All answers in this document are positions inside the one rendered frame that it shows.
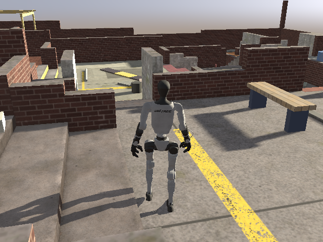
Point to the robot left foot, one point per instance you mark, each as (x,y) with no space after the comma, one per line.
(149,196)

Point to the robot torso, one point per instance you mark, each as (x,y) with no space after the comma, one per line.
(162,121)

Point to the right robot upper arm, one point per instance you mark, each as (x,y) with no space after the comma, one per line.
(181,117)

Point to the left robot upper arm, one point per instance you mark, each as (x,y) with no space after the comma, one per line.
(144,114)

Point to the right robot hand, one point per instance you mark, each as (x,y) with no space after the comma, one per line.
(184,144)

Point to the left robot hand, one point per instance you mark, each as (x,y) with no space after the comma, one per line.
(134,150)

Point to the right robot forearm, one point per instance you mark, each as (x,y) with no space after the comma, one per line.
(186,134)

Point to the left robot forearm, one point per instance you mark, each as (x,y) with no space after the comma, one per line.
(137,136)

